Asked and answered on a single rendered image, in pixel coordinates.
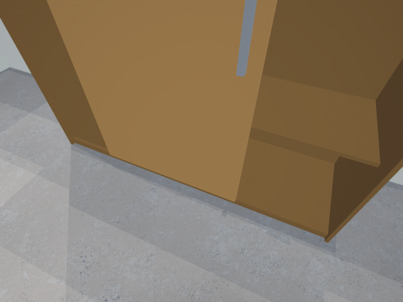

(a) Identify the wardrobe door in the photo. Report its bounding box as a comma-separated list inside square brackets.
[47, 0, 277, 202]
[11, 0, 107, 148]

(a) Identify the handle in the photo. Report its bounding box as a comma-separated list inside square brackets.
[1, 0, 19, 20]
[236, 0, 257, 77]

